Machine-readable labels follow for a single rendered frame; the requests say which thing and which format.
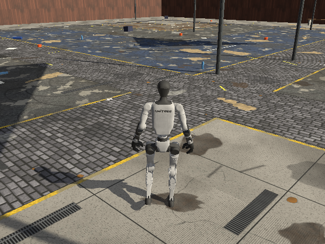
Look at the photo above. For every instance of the robot left upper arm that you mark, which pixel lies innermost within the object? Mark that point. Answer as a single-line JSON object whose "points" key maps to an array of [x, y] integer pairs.
{"points": [[144, 114]]}

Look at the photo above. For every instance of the robot right upper arm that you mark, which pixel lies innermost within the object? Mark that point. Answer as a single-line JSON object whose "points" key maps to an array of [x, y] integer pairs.
{"points": [[182, 117]]}

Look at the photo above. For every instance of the right robot forearm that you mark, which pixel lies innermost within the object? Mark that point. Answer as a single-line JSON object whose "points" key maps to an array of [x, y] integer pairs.
{"points": [[188, 136]]}

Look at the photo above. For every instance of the left robot thigh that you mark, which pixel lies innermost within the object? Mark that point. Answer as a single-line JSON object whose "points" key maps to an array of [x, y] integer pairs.
{"points": [[150, 153]]}

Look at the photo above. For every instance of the left robot forearm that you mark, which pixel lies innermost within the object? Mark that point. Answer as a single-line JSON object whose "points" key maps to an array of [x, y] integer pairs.
{"points": [[137, 134]]}

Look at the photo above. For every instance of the robot right hand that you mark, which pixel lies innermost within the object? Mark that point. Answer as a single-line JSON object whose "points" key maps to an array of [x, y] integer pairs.
{"points": [[191, 146]]}

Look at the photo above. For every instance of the robot head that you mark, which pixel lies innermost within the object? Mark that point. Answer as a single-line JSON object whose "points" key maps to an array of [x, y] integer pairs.
{"points": [[163, 89]]}

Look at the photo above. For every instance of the robot left hand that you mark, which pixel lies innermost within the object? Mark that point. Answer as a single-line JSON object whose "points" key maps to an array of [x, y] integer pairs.
{"points": [[136, 144]]}

